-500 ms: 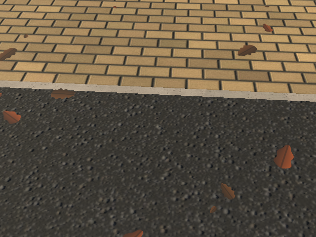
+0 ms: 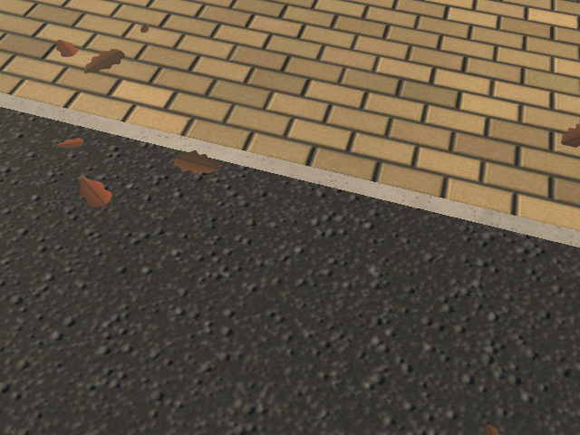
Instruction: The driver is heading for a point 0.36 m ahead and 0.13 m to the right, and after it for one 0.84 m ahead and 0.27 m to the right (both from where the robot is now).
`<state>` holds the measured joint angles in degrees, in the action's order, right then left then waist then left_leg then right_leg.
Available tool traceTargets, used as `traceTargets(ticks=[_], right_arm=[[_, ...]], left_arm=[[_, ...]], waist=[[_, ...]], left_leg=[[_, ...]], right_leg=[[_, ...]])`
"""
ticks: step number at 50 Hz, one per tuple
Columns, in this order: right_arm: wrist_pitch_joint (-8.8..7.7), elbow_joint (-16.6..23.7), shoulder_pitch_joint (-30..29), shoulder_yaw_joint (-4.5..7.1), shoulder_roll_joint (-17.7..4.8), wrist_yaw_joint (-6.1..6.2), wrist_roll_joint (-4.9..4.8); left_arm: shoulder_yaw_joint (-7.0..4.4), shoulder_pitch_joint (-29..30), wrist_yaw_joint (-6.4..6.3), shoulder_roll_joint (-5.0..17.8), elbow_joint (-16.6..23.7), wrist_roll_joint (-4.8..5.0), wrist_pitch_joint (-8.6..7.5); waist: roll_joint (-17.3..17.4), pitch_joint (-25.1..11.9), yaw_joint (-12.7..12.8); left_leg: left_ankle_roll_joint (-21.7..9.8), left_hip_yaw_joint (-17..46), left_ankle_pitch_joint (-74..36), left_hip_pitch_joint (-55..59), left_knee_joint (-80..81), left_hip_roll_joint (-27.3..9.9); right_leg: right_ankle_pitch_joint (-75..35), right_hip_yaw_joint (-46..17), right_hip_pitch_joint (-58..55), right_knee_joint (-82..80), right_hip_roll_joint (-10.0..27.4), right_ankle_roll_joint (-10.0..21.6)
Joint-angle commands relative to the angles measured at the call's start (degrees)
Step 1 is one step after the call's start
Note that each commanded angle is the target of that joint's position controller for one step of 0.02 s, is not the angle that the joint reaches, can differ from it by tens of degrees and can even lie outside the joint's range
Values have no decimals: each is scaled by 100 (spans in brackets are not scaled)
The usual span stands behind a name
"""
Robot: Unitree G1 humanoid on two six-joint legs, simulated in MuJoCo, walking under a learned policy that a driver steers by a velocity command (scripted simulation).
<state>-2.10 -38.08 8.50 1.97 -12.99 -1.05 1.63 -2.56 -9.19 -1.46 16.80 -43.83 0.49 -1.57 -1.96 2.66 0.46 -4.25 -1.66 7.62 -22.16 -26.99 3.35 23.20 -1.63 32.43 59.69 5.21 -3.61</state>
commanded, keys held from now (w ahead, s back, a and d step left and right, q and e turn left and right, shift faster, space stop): e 0.58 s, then w+e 0.14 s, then w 0.28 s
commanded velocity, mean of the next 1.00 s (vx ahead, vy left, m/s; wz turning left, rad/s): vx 0.14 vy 0.00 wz -0.40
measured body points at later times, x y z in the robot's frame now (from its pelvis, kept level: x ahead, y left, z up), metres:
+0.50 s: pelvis +0.04 -0.05 +0.01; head +0.07 -0.09 +0.46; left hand +0.23 +0.20 -0.08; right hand +0.14 -0.37 -0.10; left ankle +0.08 +0.10 -0.66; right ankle +0.02 -0.14 -0.73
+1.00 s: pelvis +0.12 -0.07 +0.01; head +0.14 -0.06 +0.46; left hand +0.41 +0.07 -0.08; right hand +0.00 -0.32 -0.10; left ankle +0.11 +0.08 -0.73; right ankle +0.13 -0.25 -0.68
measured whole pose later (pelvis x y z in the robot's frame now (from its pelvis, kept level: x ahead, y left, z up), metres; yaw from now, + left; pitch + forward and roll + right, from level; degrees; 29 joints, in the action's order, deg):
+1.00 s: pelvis +0.12 -0.07 +0.01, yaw -28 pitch +3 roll +0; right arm -4.0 -47.2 22.5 4.2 -13.9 0.4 -0.6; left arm -4.1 -9.9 0.4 16.5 -37.6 0.7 -2.4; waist -2.5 -1.4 -4.4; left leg -0.5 0.3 15.9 -3.4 -16.5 -0.3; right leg 9.7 -2.6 35.2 48.0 2.9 -1.2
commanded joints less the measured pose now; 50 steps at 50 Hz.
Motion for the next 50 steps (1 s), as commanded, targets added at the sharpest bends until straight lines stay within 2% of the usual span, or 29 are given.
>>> traceTargets(ticks=[1, 5, 7, 9, 11, 12, 13, 14, 15, 16, 17, 18, 19, 20, 23, 26, 29, 30, 33, 35, 36, 37, 38, 39, 40, 42, 44, 47, 50], right_arm=[[-123, 227, -316, 232, -750, 88, 44], [44, 30, -174, 331, -959, 216, -18], [131, -45, -96, 352, -958, 270, -66], [197, -87, -90, 369, -960, 311, -102], [262, -102, -189, 395, -1001, 347, -166], [298, -117, -245, 410, -1019, 367, -227], [317, -200, -76, 416, -965, 377, -281], [306, -175, 17, 385, -757, 377, -207], [250, 104, -228, 318, -531, 360, -5], [212, 217, -794, 348, -697, 367, 9], [214, 182, -756, 399, -791, 343, -108], [239, 61, -593, 416, -769, 358, -149], [263, 12, -527, 436, -820, 387, -118], [273, 15, -538, 453, -840, 407, -107], [247, 30, -517, 406, -678, 395, -171], [228, 63, -673, 366, -612, 369, -183], [205, 69, -690, 376, -665, 318, -206], [182, 65, -640, 384, -700, 288, -224], [64, 107, -639, 415, -755, 181, -291], [-63, 3, -245, 457, -737, 134, -330], [-110, -92, 99, 522, -884, 148, -308], [-132, -194, 738, 570, -1162, 174, -164], [-182, -309, 1028, 661, -1632, 99, 51], [-268, -208, 662, 602, -1342, 91, 1], [-287, -181, 444, 507, -1013, 132, -120], [-282, -239, 465, 431, -849, 177, -198], [-316, -339, 707, 406, -850, 190, -158], [-306, -441, 914, 411, -938, 176, -212], [-266, -537, 1115, 441, -1159, 144, -264]], left_arm=[[-61, -707, -47, 244, 28, -17, 89], [-170, -143, -43, 514, 275, 29, 239], [-192, 57, -30, 494, 398, 26, 300], [-199, 94, 13, 422, 458, 21, 319], [-208, -87, 87, 336, 428, 26, 302], [-217, -281, 127, 302, 363, 24, 287], [-253, -410, 147, 396, 335, -14, 276], [-373, -522, 110, 850, 370, -64, 268], [-514, -464, 43, 1456, 492, -63, 277], [-462, -838, 59, 1206, 522, -207, 199], [-429, -737, 62, 1114, 532, -235, 101], [-435, -380, 38, 1037, 601, -134, 59], [-405, -155, 10, 925, 668, -12, 68], [-375, -53, -32, 843, 711, 40, 96], [-402, -164, -88, 884, 753, 24, 185], [-453, -212, -134, 979, 803, 36, 248], [-487, -121, -118, 1038, 898, 19, 308], [-490, -124, -103, 1022, 919, 37, 318], [-460, -77, -54, 949, 972, 74, 318], [-414, 72, -57, 868, 1015, 82, 307], [-361, 70, -69, 691, 1053, 62, 280], [-218, -52, -56, 215, 1070, -4, 245], [-265, 124, -55, 368, 1386, 108, 140], [-351, 185, -48, 742, 1324, 76, 54], [-399, 89, -18, 873, 1189, 55, 29], [-376, -18, 36, 697, 1037, 3, -31], [-302, 209, 111, 462, 1076, 15, -130], [-181, 598, 170, 205, 1203, 1, -204], [-107, 962, 247, 72, 1312, 49, -256]], waist=[[704, -1241, 225], [780, -860, -47], [777, -661, -141], [791, -612, -155], [788, -695, -27], [784, -745, 91], [662, -733, 127], [-208, -743, 5], [-1600, -576, -91], [-1247, -920, 449], [-785, -968, 316], [-434, -932, 118], [-339, -904, 40], [-368, -953, -24], [-418, -1047, -29], [-516, -1009, 52], [-659, -939, 80], [-661, -1008, 91], [-823, -756, 109], [-794, -613, -195], [-573, -680, -330], [381, -1076, -423], [1565, -560, -358], [1287, -81, -249], [1156, 87, -172], [984, 112, -162], [900, 121, -267], [903, 75, -421], [992, 86, -573]], left_leg=[[-1017, 624, -3112, 390, 839, -1578], [-1057, 801, -1155, 641, 1106, -1867], [-1060, 929, -521, 847, 1134, -2012], [-1024, 933, -598, 1092, 999, -2090], [-872, 746, -1080, 1279, 655, -2042], [-707, 569, -1163, 1274, 397, -1939], [-396, 349, -861, 1175, 37, -1713], [106, -220, -142, 552, -1058, -1214], [704, -647, 1966, -1128, -2193, -189], [761, 163, 3061, -1660, -3340, -55], [709, 494, 2786, -1786, -3842, -197], [710, 571, 2340, -1885, -3917, -284], [745, 612, 2036, -1919, -3791, -348], [789, 623, 1811, -1731, -3751, -363], [891, 545, 1407, -1460, -3226, -206], [953, 604, 1243, -1158, -2392, -165], [942, 636, 1260, -683, -1861, -93], [910, 634, 1261, -526, -1653, -77], [722, 539, 1333, -2, -845, -17], [525, 425, 793, 915, 295, -26], [353, 640, 695, 1747, 559, -395], [-40, 1793, 1466, 2652, 832, -1581], [-839, 3878, 2719, 2444, 1521, -2504], [-1081, 3983, 3266, 2109, 1649, -2590], [-906, 3409, 3153, 2014, 1647, -2279], [-644, 2641, 2393, 2048, 1705, -1873], [-619, 2025, 1487, 1933, 1817, -1676], [-638, 1404, 603, 1810, 1880, -1515], [-600, 995, 123, 1521, 1840, -1458]], right_leg=[[-663, -110, -1166, -838, 86, -19], [-534, -14, -793, -1043, 30, 61], [-231, 31, -558, -1121, 25, 134], [-32, 147, -549, -1356, -42, 208], [-247, 375, -884, -2002, -206, 328], [-693, 526, -1222, -2603, -340, 428], [-1371, 402, -1571, -3243, -387, 591], [-2677, -657, -2116, -3728, 266, 916], [-4493, -2366, -2808, -3808, 1413, 1895], [-4651, -2764, -3006, -3965, 1700, 2466], [-4527, -2381, -3055, -3886, 1453, 2298], [-4411, -1987, -3057, -3755, 1131, 1973], [-4362, -1810, -3011, -3731, 999, 1783], [-4443, -1694, -2909, -3722, 879, 1704], [-4437, -1578, -2902, -3704, 644, 1667], [-3922, -1728, -2806, -3679, 553, 1641], [-3425, -2027, -2446, -3701, 503, 1664], [-2699, -2157, -2378, -3784, 456, 1666], [-106, -2622, -1869, -4059, 269, 1637], [684, -2676, -1370, -3891, -19, 1448], [954, -2485, -795, -3476, -250, 1211], [1385, -1625, -70, -1840, -771, 832], [1303, -975, 1302, -829, -1257, 703], [842, -1105, 1581, -121, -764, 607], [364, -1031, 1632, 83, -680, 534], [-307, -856, 1611, 167, -547, 384], [-895, -544, 1494, 87, -423, 319], [-1391, -55, 1139, -788, -211, 218], [-1543, 212, 342, -1880, -271, 203]])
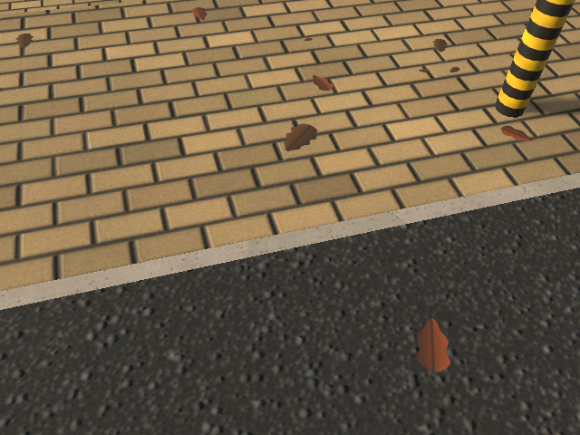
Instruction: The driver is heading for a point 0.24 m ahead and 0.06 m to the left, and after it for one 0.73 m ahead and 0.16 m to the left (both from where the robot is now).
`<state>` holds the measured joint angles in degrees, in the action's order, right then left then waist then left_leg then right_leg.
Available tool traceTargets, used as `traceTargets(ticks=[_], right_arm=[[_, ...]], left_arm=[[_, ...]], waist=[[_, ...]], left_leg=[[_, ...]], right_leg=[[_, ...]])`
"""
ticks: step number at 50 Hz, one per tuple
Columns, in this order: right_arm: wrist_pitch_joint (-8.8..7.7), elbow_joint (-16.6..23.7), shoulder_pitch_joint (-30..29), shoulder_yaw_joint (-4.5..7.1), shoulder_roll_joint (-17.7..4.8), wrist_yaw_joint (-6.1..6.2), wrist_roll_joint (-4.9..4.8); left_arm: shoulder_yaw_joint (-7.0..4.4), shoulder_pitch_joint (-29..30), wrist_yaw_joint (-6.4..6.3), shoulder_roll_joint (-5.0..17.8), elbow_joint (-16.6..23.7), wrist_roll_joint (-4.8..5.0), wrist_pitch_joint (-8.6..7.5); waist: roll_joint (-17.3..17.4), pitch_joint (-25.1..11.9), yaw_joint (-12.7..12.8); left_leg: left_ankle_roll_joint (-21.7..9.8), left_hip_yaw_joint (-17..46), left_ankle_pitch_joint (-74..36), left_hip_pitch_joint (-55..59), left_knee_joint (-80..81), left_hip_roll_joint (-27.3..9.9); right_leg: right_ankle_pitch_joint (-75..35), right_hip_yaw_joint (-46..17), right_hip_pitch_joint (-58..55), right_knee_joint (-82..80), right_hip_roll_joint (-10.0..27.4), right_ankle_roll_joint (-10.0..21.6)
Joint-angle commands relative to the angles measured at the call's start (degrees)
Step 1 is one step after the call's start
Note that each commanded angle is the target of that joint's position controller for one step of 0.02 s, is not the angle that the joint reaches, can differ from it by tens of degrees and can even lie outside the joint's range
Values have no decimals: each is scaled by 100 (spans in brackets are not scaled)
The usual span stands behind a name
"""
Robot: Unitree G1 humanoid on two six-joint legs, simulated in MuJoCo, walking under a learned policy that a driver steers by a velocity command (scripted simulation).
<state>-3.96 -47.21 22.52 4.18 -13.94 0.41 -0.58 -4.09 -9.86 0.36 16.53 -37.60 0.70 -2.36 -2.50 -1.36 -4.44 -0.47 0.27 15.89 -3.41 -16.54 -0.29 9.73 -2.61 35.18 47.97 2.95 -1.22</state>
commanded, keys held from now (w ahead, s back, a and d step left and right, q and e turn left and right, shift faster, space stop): w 0.02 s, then no key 0.06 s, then q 0.90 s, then no key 0.02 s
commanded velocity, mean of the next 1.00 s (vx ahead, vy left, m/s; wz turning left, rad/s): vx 0.11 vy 0.00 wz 0.37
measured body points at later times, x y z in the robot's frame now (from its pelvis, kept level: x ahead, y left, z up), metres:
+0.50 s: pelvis +0.14 -0.05 +0.00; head +0.17 -0.04 +0.45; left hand +0.22 +0.24 -0.11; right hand +0.32 -0.30 -0.11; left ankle +0.18 +0.10 -0.70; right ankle +0.16 -0.15 -0.75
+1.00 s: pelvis +0.18 -0.02 -0.01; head +0.21 +0.02 +0.44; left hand +0.21 +0.31 -0.11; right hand +0.45 -0.20 -0.08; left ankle +0.16 +0.09 -0.75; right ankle +0.26 -0.14 -0.72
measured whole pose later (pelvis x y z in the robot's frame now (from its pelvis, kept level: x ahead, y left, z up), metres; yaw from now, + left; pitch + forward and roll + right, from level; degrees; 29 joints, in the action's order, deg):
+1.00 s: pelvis +0.18 -0.02 -0.01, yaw +27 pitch +3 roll -1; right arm 2.5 -34.9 8.8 4.4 -18.0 1.5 -0.5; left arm -4.2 -4.6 -0.9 16.8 -41.5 0.3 0.4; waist -0.2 2.5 -1.1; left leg -2.2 8.4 11.9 -19.3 -29.0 4.3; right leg 20.9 -4.7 24.9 42.9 -1.2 -4.5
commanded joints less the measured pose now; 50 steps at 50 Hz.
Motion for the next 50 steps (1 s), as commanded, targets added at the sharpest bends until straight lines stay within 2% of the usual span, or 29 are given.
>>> traceTargets(ticks=[1, 3, 4, 6, 7, 8, 9, 10, 11, 12, 13, 15, 17, 22, 27, 29, 30, 31, 32, 33, 34, 35, 36, 37, 38, 40, 44, 47, 50], right_arm=[[-70, 340, -199, 229, -1136, -22, -64], [-9, 249, -83, 229, -1200, -42, -97], [30, 221, -106, 233, -1236, -35, -116], [73, 206, -154, 186, -1142, -10, -147], [43, 287, -198, 100, -925, -8, -56], [-21, 472, 196, -115, -348, -18, 117], [-33, 279, 472, -59, -584, 17, 3], [35, 263, 255, 91, -1032, 38, -141], [110, 320, -59, 80, -947, 68, -152], [214, 295, -151, 82, -861, 115, -85], [335, 277, -133, 111, -821, 157, -49], [505, 290, 1, 123, -663, 197, -32], [581, 479, -197, 141, -623, 216, -15], [653, 950, -924, 96, -553, 65, 19], [744, 1338, -1378, 150, -713, -95, -4], [754, 1428, -1373, 173, -715, -152, -19], [743, 1416, -1255, 197, -727, -163, -21], [724, 1379, -1067, 270, -905, -124, 4], [697, 1376, -696, 457, -1521, -14, 14], [640, 1541, -688, 511, -2025, 45, 122], [514, 1522, -498, 414, -1653, -22, 178], [419, 1486, -691, 359, -1540, -36, 154], [384, 1485, -995, 339, -1411, -5, 56], [407, 1532, -1262, 285, -1261, 34, -32], [437, 1579, -1424, 248, -1228, 75, -31], [470, 1617, -1484, 251, -1267, 117, 36], [517, 1602, -1412, 299, -1379, 171, 4], [568, 1635, -1462, 315, -1420, 150, 12], [602, 1657, -1542, 292, -1358, 103, 3]], left_arm=[[37, 1078, 93, 141, 700, 46, -183], [5, 1105, 136, 228, 743, 47, -192], [-32, 964, 151, 297, 735, 44, -201], [-194, 85, 108, 555, 481, -33, -212], [-280, -603, 45, 820, 386, -110, -216], [-363, -1192, -38, 1388, 376, -298, -157], [-327, -1421, -30, 1177, 242, -253, -81], [-220, -1111, 0, 889, 258, -196, -56], [-140, -672, 9, 642, 258, -137, -66], [-66, -282, 26, 433, 237, -103, -81], [-42, 14, 36, 337, 220, -130, -110], [-75, 331, 14, 378, 178, -242, -180], [-96, 460, -52, 431, 106, -251, -203], [-183, 434, -213, 666, -66, -165, -40], [-287, 319, -160, 948, -175, -35, 128], [-316, 314, -149, 1019, -212, 58, 170], [-314, 311, -151, 996, -245, 112, 190], [-295, 16, -133, 880, -378, 104, 195], [-228, -102, -116, 642, -349, -67, 174], [-104, 146, -121, 402, 14, -291, 148], [-173, 531, -122, 634, 20, -203, 150], [-197, 638, -121, 706, 56, -49, 174], [-205, 565, -165, 667, -22, -44, 189], [-229, 582, -215, 745, -37, -101, 205], [-243, 528, -225, 752, -54, -123, 217], [-208, 359, -211, 620, -101, -99, 222], [-125, 529, -205, 458, -63, -76, 230], [-131, 580, -159, 502, -29, -49, 221], [-160, 480, -91, 561, -11, -21, 165]], waist=[[1061, 488, -108], [1097, 535, -69], [1148, 453, 68], [941, -99, 589], [707, -681, 924], [-761, -1696, 959], [-1283, -2309, 1014], [-791, -1615, 968], [-649, -1057, 785], [-420, -680, 602], [-500, -440, 420], [-534, -310, 225], [-532, -175, 181], [-352, -121, 363], [-305, -46, 510], [-323, -101, 455], [-286, -152, 364], [-47, -249, 330], [1018, -520, 301], [2315, -605, 338], [1446, -1142, -53], [1159, -897, 72], [866, -718, 245], [774, -580, 334], [835, -579, 454], [864, -684, 547], [938, -644, 431], [1091, -542, 369], [1218, -518, 365]], left_leg=[[-980, 762, -753, -383, 753, -1135], [-930, 773, -1453, -309, 498, -1253], [-848, 778, -1999, -244, 274, -1307], [-532, 546, -3541, -363, -822, -976], [-243, 346, -2920, -990, -1814, -668], [241, -2, -61, -2823, -3915, -33], [347, 644, 2164, -2968, -5018, 239], [348, 784, 2018, -3184, -5553, 0], [320, 576, 1757, -3387, -5495, -195], [345, 489, 1434, -3270, -5205, -356], [368, 450, 1139, -2907, -4971, -467], [449, 281, 613, -2425, -4995, -361], [503, 290, 338, -2549, -4653, -402], [434, 167, -201, -2506, -3521, -571], [218, -151, 246, -2339, -2720, -462], [55, -326, 184, -2085, -2091, -333], [-64, -454, -235, -1706, -1516, -191], [-237, -345, -1017, -1109, -949, -66], [-615, 798, -3171, 2, -691, -790], [-1905, 2838, -4870, 757, -718, -2163], [-2296, 2842, -4651, 707, -609, -2238], [-2014, 2285, -4262, 557, -597, -1919], [-1644, 1924, -3708, 379, -613, -1583], [-1438, 1796, -3464, 184, -582, -1438], [-1380, 1652, -3571, -129, -548, -1301], [-1375, 1566, -3597, -270, -518, -1163], [-1341, 1761, -2877, -405, -564, -1056], [-1318, 2089, -2208, -726, -565, -996], [-1247, 2448, -2079, -698, -715, -968]], right_leg=[[-161, 377, -166, -942, -95, -18], [-119, 434, -537, -1345, -209, 93], [-176, 441, -847, -1564, -277, 191], [-813, 481, -2372, -2271, -492, 461], [-1768, 47, -3671, -2164, 40, 662], [-3403, -1824, -5767, -1860, 1840, 1479], [-3621, -2834, -5362, -2372, 2400, 1986], [-3317, -2047, -4700, -2446, 2100, 1806], [-3057, -1396, -4142, -2531, 1777, 1581], [-2808, -919, -3510, -2717, 1499, 1407], [-2649, -557, -2889, -2943, 1311, 1288], [-2609, -123, -2214, -3267, 1232, 1355], [-2436, 97, -2112, -3425, 1331, 1443], [-1517, 438, -2332, -3522, 1478, 1474], [-1371, 499, -2744, -3134, 1704, 1385], [-1579, 585, -2958, -2722, 1706, 1188], [-1555, 752, -2914, -2368, 1590, 989], [-1320, 993, -2707, -1816, 1325, 667], [-423, 1464, -1753, -384, 778, 168], [2838, 1314, 108, 1282, -185, -383], [3140, 221, 306, 2173, -228, -376], [2699, 34, 458, 2349, -128, -286], [2214, -44, 523, 2126, -25, -227], [1852, -87, 522, 1872, 16, -229], [1587, -53, 205, 1821, -50, -255], [1286, -20, -103, 1476, -201, -324], [1092, -111, -482, 299, -324, -412], [1073, -147, -890, -278, -434, -376], [1142, -147, -1169, -848, -484, -276]])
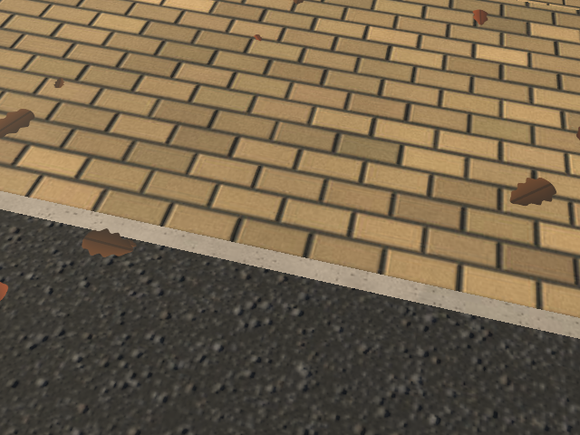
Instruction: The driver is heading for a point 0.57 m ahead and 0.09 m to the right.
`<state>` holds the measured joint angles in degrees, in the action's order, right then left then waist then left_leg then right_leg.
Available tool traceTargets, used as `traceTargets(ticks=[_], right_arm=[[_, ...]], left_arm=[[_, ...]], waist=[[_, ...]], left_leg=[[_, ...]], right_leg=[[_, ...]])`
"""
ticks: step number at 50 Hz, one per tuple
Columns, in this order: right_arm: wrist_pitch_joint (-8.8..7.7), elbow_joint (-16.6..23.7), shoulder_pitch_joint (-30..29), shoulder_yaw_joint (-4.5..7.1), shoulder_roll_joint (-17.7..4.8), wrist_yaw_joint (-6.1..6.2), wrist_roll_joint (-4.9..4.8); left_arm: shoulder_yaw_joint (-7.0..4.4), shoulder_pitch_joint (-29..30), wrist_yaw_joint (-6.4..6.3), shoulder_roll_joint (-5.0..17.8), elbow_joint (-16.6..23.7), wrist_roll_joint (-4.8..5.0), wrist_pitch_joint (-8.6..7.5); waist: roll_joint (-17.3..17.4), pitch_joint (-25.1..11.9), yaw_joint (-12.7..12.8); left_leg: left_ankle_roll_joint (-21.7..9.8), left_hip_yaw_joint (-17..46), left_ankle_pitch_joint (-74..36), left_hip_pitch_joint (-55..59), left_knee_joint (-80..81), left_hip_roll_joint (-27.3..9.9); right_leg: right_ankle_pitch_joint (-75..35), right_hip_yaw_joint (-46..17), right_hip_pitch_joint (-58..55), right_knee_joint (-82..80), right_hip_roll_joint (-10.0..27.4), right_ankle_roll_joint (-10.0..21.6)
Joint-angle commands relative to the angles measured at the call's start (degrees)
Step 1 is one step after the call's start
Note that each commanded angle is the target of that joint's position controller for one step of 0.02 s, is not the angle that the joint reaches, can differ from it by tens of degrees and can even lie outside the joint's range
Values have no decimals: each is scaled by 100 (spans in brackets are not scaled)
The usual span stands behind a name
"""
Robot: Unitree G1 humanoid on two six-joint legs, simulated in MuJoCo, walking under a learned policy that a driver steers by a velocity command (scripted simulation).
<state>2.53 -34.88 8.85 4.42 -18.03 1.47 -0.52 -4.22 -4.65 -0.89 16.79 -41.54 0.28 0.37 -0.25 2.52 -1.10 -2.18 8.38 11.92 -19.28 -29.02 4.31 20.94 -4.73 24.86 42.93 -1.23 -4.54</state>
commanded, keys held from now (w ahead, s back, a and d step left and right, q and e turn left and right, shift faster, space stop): no key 0.64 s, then e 0.36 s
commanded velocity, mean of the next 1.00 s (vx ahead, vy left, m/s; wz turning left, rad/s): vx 0.00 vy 0.00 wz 0.02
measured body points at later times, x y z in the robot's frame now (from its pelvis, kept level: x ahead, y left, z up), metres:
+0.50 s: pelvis +0.00 +0.00 +0.00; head +0.01 +0.00 +0.45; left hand +0.10 +0.26 -0.12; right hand +0.16 -0.25 -0.10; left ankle -0.04 +0.12 -0.74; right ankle +0.02 -0.14 -0.74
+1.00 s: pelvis -0.01 -0.03 -0.02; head +0.02 -0.05 +0.43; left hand +0.12 +0.26 -0.12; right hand +0.12 -0.31 -0.13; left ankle -0.04 +0.12 -0.73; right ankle +0.00 -0.11 -0.74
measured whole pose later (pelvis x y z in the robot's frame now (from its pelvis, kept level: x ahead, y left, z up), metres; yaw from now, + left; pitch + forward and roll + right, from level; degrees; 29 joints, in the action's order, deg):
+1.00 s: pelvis -0.01 -0.03 -0.02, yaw -3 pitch +0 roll +1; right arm 1.8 -40.8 9.7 4.4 -16.9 3.7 0.0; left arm -4.1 -11.8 0.8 17.2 -44.6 0.3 1.1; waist 2.1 3.1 0.6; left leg 1.7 -1.7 26.8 -17.6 -44.1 -2.9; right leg 18.2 1.8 20.0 38.8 -1.2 2.5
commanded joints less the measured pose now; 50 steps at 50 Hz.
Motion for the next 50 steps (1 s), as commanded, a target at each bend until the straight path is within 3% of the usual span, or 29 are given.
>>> traceTargets(ticks=[1, 3, 4, 5, 6, 7, 9, 10, 12, 14, 16, 18, 19, 20, 21, 22, 23, 26, 33, 35, 39, 42, 43, 44, 46, 47, 48, 49, 50], right_arm=[[-36, 434, -214, 244, -897, -6, -12], [-5, 434, -274, 175, -738, 23, -65], [-16, 415, -51, 106, -511, 36, 3], [-69, 454, 265, 48, -313, 26, 65], [-127, 480, 68, 164, -707, 50, 110], [-132, 380, 66, 293, -1047, 59, 38], [-50, 179, 166, 296, -851, 81, 21], [-17, 142, 175, 246, -672, 81, 26], [-11, 137, 124, 121, -324, 51, 6], [-33, 182, -83, -4, -70, 17, 23], [-44, 156, -138, 2, -142, -2, -28], [-53, -44, 190, 25, -188, -16, -21], [-57, -70, 214, 29, -294, -14, 37], [-56, -8, 249, 61, -579, 25, 97], [-49, -81, 132, 117, -830, 31, 152], [-78, -33, -1, 36, -421, -32, 161], [-115, -52, -37, -32, -211, -67, 196], [-233, -167, 68, -44, -265, -58, 175], [-302, -324, 211, -109, -148, -19, 162], [-303, -327, 249, -53, -292, 22, 158], [-214, -339, 452, 95, -588, 143, 100], [-179, -234, 239, 129, -579, 207, 100], [-193, -180, 126, 130, -566, 221, 97], [-208, -160, 50, 141, -587, 225, 82], [-202, -136, -199, 190, -705, 235, -1], [-169, -139, -306, 197, -706, 245, -59], [-146, -233, -56, 185, -603, 237, -76], [-146, -176, 209, 121, -346, 221, 100], [-147, 177, -410, 39, -157, 267, 137]], left_arm=[[-149, -138, 65, 528, 365, 22, -135], [-157, -433, 120, 485, 288, -18, -195], [-207, -496, 103, 741, 331, -118, -203], [-277, -258, 67, 1212, 404, -212, -164], [-216, -312, 73, 940, 415, -310, -196], [-178, -218, 62, 836, 469, -256, -224], [-128, 35, 22, 664, 460, -70, -221], [-79, 65, 5, 562, 438, -32, -216], [-30, 13, -9, 439, 370, -51, -164], [-40, -63, -15, 475, 324, -60, -104], [-84, -324, -7, 645, 245, -41, -43], [-51, -335, 5, 630, 200, 43, -19], [-19, -538, 17, 558, 129, 56, -60], [30, -649, 54, 468, 118, -45, -142], [75, -827, 95, 288, 121, -139, -225], [98, -547, 96, 335, 81, -196, -241], [80, -334, 99, 399, 69, -186, -232], [76, -336, 36, 373, 0, -119, -147], [72, -512, -29, 328, -343, -78, -107], [40, -381, -40, 464, -335, -22, -94], [-18, -291, -56, 557, -186, 53, -59], [-47, -465, 2, 482, -101, 47, 7], [-60, -472, 39, 475, -63, 52, 27], [-56, -444, 81, 433, -14, 73, 44], [-52, -634, 153, 393, -31, 87, 58], [-70, -856, 187, 408, -102, 85, 52], [-133, -978, 202, 577, -110, 50, 42], [-308, -1087, 134, 1264, 21, 29, 24], [-297, -1334, 186, 1521, 86, -163, -67]], waist=[[1016, -935, 62], [933, -929, 257], [416, -969, 155], [-1072, -764, -243], [-1442, -745, 16], [-1004, -604, 62], [-691, -464, -36], [-673, -453, -28], [-781, -534, -12], [-1007, -668, 132], [-1134, -721, 286], [-1010, -670, 101], [-847, -660, 128], [-353, -803, 223], [663, -834, 535], [679, -774, 327], [533, -580, 247], [542, -241, 226], [284, -135, 210], [227, -103, 128], [547, -188, 47], [1014, -253, 110], [1017, -231, 106], [930, -207, 105], [741, -330, 233], [708, -430, 348], [394, -465, 340], [-1108, -560, 159], [-1907, -700, 428]], left_leg=[[-1016, 1684, -1751, 902, 410, -1392], [-673, 1584, -1352, 636, 110, -1112], [-334, 1275, -390, 195, -381, -777], [48, 302, 1466, -726, -1281, 148], [337, 148, 2600, -929, -2413, 95], [444, 246, 2433, -1036, -3274, 17], [616, 280, 1886, -1199, -3686, -30], [690, 295, 1687, -1145, -3642, -54], [785, -54, 1492, -786, -2871, -141], [810, -444, 1525, -255, -1723, -361], [792, -649, 1344, 126, -830, -359], [622, -802, 116, 811, 680, -300], [472, -607, -462, 1253, 1079, -398], [279, -92, -1492, 1796, 872, -880], [-72, 115, -1435, 1510, 447, -1116], [-235, 134, -663, 1007, 540, -1074], [-167, 96, -211, 817, 618, -974], [14, 26, -182, 537, 634, -849], [40, -81, -79, 541, 604, -742], [35, -161, -150, 731, 539, -721], [-394, 163, -537, 963, 656, -1281], [-903, 545, -1160, 888, 716, -2012], [-1041, 602, -1518, 870, 674, -2204], [-1086, 560, -1856, 904, 606, -2308], [-892, 147, -2200, 810, 296, -2174], [-684, -162, -2064, 683, -19, -1980], [-345, -552, -1388, 455, -617, -1626], [292, -1269, 392, -585, -2283, -909], [499, -763, 2906, -1598, -3425, -68]], right_leg=[[-105, 112, -327, -673, -59, 111], [-1198, 222, -1141, -1962, 20, 310], [-1732, -403, -1669, -2222, 737, 564], [-2962, -1620, -1910, -2361, 1768, 1289], [-3067, -2451, -1475, -2559, 2444, 2173], [-2873, -2215, -1420, -2560, 2296, 2247], [-2564, -1406, -1520, -2390, 1709, 1786], [-2779, -1192, -1558, -2327, 1590, 1718], [-3021, -693, -1634, -2266, 1275, 1623], [-3159, -475, -1749, -2158, 1154, 1576], [-3197, -606, -1858, -2062, 1233, 1646], [-3016, -592, -1681, -1923, 1173, 1503], [-2705, -600, -1452, -1942, 1114, 1263], [-2180, -432, -1063, -1774, 962, 910], [-1217, 135, -1031, -1766, 457, 557], [-916, 284, -1394, -1716, 364, 318], [-997, 305, -1413, -1679, 334, 240], [-1273, 279, -1364, -1618, 359, 300], [-1358, 232, -1346, -1665, 374, 244], [-1505, 198, -1060, -1521, 331, 273], [-1387, 238, -433, -775, 191, 278], [180, 380, -60, 237, 221, 317], [718, 396, 84, 606, 283, 357], [1026, 421, 193, 676, 351, 405], [429, 620, -238, 46, 336, 495], [-293, 770, -687, -606, 198, 563], [-1162, 511, -1141, -1325, 127, 695], [-2981, -1402, -1886, -2062, 1198, 1181], [-3798, -3245, -1994, -2513, 2232, 2317]])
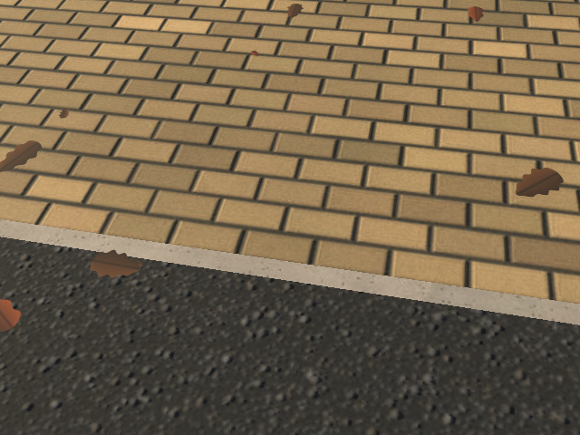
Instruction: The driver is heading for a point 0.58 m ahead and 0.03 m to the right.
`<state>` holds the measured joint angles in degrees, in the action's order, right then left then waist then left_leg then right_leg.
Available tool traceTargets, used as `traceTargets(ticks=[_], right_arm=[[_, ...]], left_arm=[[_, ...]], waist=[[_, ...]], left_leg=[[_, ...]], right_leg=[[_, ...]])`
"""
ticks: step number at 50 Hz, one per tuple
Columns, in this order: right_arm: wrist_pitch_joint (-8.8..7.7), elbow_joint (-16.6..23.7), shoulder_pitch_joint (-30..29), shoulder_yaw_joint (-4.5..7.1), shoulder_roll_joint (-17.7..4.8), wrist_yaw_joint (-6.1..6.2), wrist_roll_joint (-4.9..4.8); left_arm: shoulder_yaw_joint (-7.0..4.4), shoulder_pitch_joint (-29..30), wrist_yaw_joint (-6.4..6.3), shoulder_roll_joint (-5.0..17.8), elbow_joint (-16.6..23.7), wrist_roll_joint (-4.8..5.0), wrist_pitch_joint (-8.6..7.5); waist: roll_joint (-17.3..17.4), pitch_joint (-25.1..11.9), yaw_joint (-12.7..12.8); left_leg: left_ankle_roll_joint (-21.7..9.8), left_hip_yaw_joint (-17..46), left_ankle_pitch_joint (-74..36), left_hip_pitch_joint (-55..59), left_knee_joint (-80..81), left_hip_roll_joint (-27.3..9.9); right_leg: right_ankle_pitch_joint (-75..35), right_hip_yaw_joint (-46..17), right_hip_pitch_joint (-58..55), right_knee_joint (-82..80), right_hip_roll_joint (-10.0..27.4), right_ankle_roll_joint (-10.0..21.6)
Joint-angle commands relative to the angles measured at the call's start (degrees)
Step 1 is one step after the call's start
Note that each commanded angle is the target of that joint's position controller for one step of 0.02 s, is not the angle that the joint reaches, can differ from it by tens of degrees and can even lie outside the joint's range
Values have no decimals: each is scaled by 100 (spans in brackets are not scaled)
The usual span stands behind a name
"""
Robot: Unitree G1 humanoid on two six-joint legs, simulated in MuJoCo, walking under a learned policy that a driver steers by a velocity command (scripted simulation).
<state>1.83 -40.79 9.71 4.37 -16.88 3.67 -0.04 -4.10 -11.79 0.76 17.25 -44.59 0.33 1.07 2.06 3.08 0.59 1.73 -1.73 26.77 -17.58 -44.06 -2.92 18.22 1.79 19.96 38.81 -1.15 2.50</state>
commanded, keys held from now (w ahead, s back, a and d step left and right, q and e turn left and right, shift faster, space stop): e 0.34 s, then no key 0.44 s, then w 0.22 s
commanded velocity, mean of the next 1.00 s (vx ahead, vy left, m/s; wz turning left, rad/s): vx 0.04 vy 0.00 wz -0.30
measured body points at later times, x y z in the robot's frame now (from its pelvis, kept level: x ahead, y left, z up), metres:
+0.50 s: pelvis +0.02 +0.02 +0.02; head +0.04 +0.01 +0.47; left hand +0.24 +0.25 -0.08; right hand +0.09 -0.29 -0.08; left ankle +0.06 +0.14 -0.72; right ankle +0.01 -0.09 -0.72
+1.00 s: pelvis +0.04 +0.02 +0.01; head +0.04 +0.02 +0.46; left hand +0.18 +0.26 -0.11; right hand +0.09 -0.27 -0.09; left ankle +0.06 +0.12 -0.70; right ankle -0.05 -0.10 -0.72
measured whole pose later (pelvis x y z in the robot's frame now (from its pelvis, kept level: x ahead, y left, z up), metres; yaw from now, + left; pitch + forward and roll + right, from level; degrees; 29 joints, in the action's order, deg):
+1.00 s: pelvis +0.04 +0.02 +0.01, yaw -17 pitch +0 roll +0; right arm -3.5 -44.0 12.8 2.1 -15.3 -0.5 -1.6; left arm -2.4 -19.7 -1.3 14.4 -44.3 0.6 -0.3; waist 0.4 -0.4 1.0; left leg -3.2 -0.9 26.8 -17.1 -39.9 1.4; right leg 20.8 -4.8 8.6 29.1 0.6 -0.3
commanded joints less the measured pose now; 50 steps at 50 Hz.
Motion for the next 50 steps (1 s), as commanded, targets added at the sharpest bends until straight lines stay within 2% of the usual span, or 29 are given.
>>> traceTargets(ticks=[1, 2, 3, 4, 5, 8, 14, 17, 21, 24, 25, 26, 27, 28, 29, 31, 33, 35, 37, 39, 40, 41, 42, 43, 44, 46, 47, 49, 50], right_arm=[[-77, 673, -381, 99, -485, 54, 40], [-70, 583, -282, 133, -575, 35, -8], [-65, 444, -202, 175, -625, 53, 12], [-62, 427, -224, 205, -679, 75, 46], [-71, 407, -181, 203, -605, 59, 36], [-104, 411, -127, 174, -469, 23, -20], [-200, 482, -425, 140, -430, -18, -25], [-281, 470, -435, 140, -452, -89, -42], [-379, 391, -230, 133, -492, -208, -75], [-454, 281, 103, 112, -403, -309, -53], [-466, 290, 123, 129, -523, -311, 24], [-453, 411, 65, 151, -845, -290, 148], [-430, 370, -65, 147, -974, -302, 289], [-455, 429, -162, 106, -759, -313, 239], [-463, 427, -235, 80, -687, -305, 167], [-468, 397, -412, 8, -538, -282, 19], [-429, 314, -368, -59, -414, -277, 24], [-360, 256, -282, -59, -439, -270, 42], [-287, 172, -34, -37, -569, -265, 46], [-251, 121, -64, -62, -577, -276, -31], [-278, 54, 96, -97, -504, -288, -48], [-346, 4, 223, -140, -442, -321, 13], [-418, 37, 324, -150, -415, -366, 89], [-444, 59, 14, -174, -356, -359, 78], [-474, 133, -245, -170, -340, -347, 29], [-556, 260, -440, -150, -242, -326, -127], [-620, 321, -481, -126, -286, -343, -167], [-746, 353, -452, -115, -284, -440, -217], [-789, 290, -311, -121, -250, -491, -212]], left_arm=[[-219, -523, 41, 1216, 491, -223, -246], [-189, -217, 11, 1102, 564, -158, -296], [-191, 43, -38, 1062, 619, -46, -275], [-158, 196, -94, 982, 656, 35, -239], [-121, 183, -140, 910, 672, 54, -195], [-105, 47, -223, 826, 748, 39, -134], [-185, 28, -316, 962, 898, 27, -11], [-221, 108, -299, 1010, 986, 12, 38], [-183, 249, -258, 918, 1055, 0, 102], [-114, 415, -267, 787, 1064, 83, 158], [-72, 232, -275, 657, 1022, 72, 149], [11, -84, -257, 395, 991, -66, 113], [-55, -88, -259, 539, 1094, -13, 63], [-163, -46, -286, 914, 1027, -73, 33], [-245, 34, -294, 1062, 949, -7, 40], [-217, -44, -325, 794, 787, -28, 137], [-110, -58, -292, 455, 738, 0, 157], [-2, 144, -262, 212, 782, 2, 116], [14, 265, -247, 213, 779, 41, 82], [-14, -25, -243, 274, 606, 49, 67], [-4, -161, -243, 307, 526, -4, 65], [-23, -217, -267, 500, 539, -59, 68], [-112, -258, -286, 874, 498, -51, 82], [-142, -430, -237, 796, 415, -22, 72], [-104, -512, -212, 695, 432, -47, 21], [-111, -746, -214, 835, 343, -32, -120], [-105, -757, -227, 834, 322, 8, -194], [-88, -722, -231, 792, 334, 54, -277], [-86, -574, -216, 799, 380, 100, -280]], waist=[[-1209, -894, 256], [-830, -736, 99], [-451, -628, 2], [-467, -577, -37], [-610, -639, -67], [-755, -747, -37], [-979, -634, 96], [-1067, -611, 122], [-1128, -825, 139], [-1017, -832, -121], [-781, -819, -84], [306, -917, 145], [1201, -568, 302], [932, -567, 117], [675, -472, 78], [532, -389, 108], [592, -394, 99], [740, -527, -36], [822, -641, -209], [752, -634, -41], [620, -733, -17], [349, -807, -49], [-291, -764, -255], [-642, -621, -11], [-839, -240, 128], [-1502, 448, 210], [-1595, 660, 201], [-1533, 613, 129], [-1405, 508, 11]], left_leg=[[96, 774, 1351, -1869, -2701, 437], [56, 799, 850, -1944, -2846, 326], [78, 783, 341, -1979, -2664, 220], [117, 821, -54, -1964, -2454, 136], [184, 764, -316, -1728, -2475, 196], [313, 724, -642, -1696, -2163, 324], [453, 831, -744, -1494, -647, 381], [409, 843, -640, -1090, -137, 463], [291, 692, -591, -462, 478, 442], [59, 516, -1620, 407, 2047, 426], [-86, 781, -2273, 866, 2434, 97], [-467, 1851, -3202, 1302, 2658, -932], [-1413, 2688, -3975, 941, 2636, -1640], [-1842, 2853, -3503, 646, 2750, -1844], [-1721, 2557, -3101, 637, 2733, -1559], [-1399, 2024, -2845, 743, 2596, -1138], [-1325, 1569, -3230, 792, 2510, -837], [-1272, 1323, -3545, 972, 2345, -666], [-1334, 1422, -3794, 1140, 2202, -717], [-1229, 1424, -3756, 1076, 2071, -665], [-1039, 1400, -3022, 881, 2161, -575], [-749, 1322, -2060, 441, 2171, -449], [-540, 850, -877, 92, 2033, 19], [-332, 318, 88, 55, 1625, 438], [-236, 104, 277, -237, 1097, 578], [-263, -105, 90, -909, 240, 599], [-382, 129, 73, -1136, 45, 401], [-625, 250, 317, -1249, 263, 204], [-704, 160, 56, -782, 798, 221]], right_leg=[[-3229, -3572, -1617, -2067, 2216, 1748], [-2918, -2988, -1450, -1949, 1941, 1494], [-2441, -2583, -1360, -1932, 1623, 1185], [-2284, -2426, -1307, -1947, 1474, 1027], [-2342, -2245, -1173, -1979, 1275, 976], [-2363, -2109, -1354, -2003, 1107, 1014], [-1367, -2566, -1330, -2027, 1028, 1023], [-1241, -2832, -1073, -1972, 982, 1054], [-2116, -2976, -1098, -1675, 1028, 1034], [-2304, -2930, -942, -1351, 798, 767], [-1631, -2776, -671, -1182, 575, 486], [-115, -2090, -217, -256, -1, 124], [1603, -1414, 445, 326, -638, -192], [1889, -1331, 453, 1322, -374, -466], [1608, -1321, 552, 1848, -327, -572], [1109, -1360, 679, 2125, -230, -781], [896, -1086, 466, 1667, -139, -888], [840, -672, 108, 692, 69, -920], [743, -482, -219, -130, 70, -899], [-345, -339, -777, -1488, 25, -767], [-899, -399, -1298, -2014, 42, -645], [-1222, -693, -1828, -1837, 301, -482], [-733, -832, -1800, -1301, 458, -186], [955, -964, -1267, -1429, 425, 155], [2018, -1460, -927, -1908, 648, 397], [2785, -2744, -698, -2744, 1436, 879], [2568, -3071, -662, -2863, 1680, 1021], [1878, -2926, -956, -2801, 1738, 978], [1549, -2588, -855, -2719, 1578, 849]])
